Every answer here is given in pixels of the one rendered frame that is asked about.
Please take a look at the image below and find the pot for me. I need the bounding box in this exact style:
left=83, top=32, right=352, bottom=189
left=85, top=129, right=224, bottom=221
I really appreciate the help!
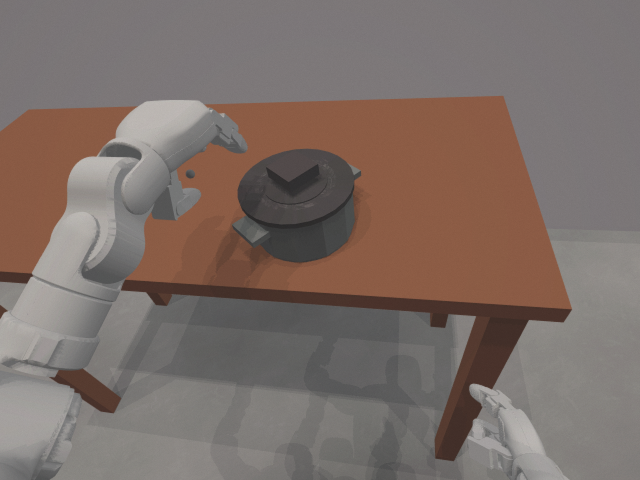
left=232, top=164, right=361, bottom=262

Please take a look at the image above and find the robot right forearm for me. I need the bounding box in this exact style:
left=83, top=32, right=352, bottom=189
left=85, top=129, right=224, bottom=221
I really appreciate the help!
left=512, top=453, right=569, bottom=480

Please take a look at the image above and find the knob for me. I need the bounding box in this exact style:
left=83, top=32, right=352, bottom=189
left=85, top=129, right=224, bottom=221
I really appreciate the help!
left=266, top=150, right=320, bottom=193

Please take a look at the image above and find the left robot upper arm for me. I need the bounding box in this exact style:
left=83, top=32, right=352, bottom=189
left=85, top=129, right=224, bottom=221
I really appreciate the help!
left=0, top=371, right=82, bottom=480

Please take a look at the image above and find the lid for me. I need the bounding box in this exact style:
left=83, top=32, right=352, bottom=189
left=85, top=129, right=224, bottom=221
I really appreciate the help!
left=238, top=149, right=354, bottom=229

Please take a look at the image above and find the robot left forearm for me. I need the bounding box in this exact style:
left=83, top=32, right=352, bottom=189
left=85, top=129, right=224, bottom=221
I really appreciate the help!
left=0, top=137, right=170, bottom=377

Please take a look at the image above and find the table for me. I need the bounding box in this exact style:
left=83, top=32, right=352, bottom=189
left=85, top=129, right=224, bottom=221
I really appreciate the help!
left=0, top=96, right=572, bottom=461

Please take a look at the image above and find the robot right hand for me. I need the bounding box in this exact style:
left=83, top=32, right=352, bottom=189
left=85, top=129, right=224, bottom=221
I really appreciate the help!
left=467, top=384, right=546, bottom=480

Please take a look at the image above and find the robot left hand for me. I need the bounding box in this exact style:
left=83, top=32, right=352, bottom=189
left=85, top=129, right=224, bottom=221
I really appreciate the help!
left=116, top=100, right=248, bottom=221

